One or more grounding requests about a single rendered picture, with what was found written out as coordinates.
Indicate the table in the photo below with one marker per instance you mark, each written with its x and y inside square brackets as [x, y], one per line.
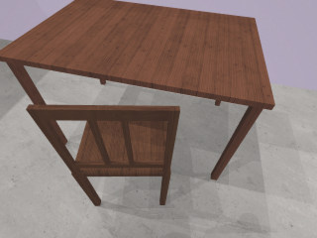
[203, 54]

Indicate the chair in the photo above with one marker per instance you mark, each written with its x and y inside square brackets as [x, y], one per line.
[117, 141]

